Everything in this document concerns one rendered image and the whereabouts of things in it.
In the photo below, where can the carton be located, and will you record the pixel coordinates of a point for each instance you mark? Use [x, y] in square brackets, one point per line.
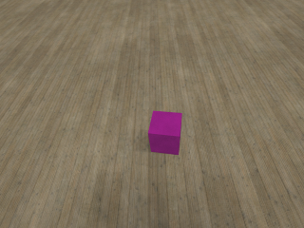
[164, 132]

